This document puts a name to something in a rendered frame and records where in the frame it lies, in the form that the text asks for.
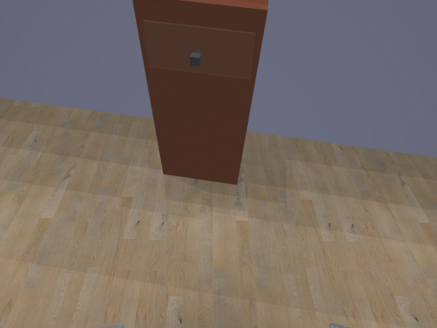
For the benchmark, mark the cabinet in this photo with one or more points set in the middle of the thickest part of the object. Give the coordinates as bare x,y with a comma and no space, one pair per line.
200,118

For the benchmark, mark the drawer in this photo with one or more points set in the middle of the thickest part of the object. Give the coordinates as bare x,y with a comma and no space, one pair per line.
223,51

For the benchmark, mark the handle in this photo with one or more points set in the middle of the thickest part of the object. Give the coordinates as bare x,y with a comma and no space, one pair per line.
195,58

